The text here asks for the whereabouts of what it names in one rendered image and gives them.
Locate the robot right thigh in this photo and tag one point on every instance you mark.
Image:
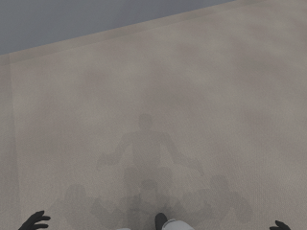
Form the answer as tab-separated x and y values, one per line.
178	225

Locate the robot right foot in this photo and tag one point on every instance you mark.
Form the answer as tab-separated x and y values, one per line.
160	220

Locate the left robot hand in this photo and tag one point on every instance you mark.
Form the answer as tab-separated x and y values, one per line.
29	224

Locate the right robot hand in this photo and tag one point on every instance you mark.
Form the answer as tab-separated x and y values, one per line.
281	226

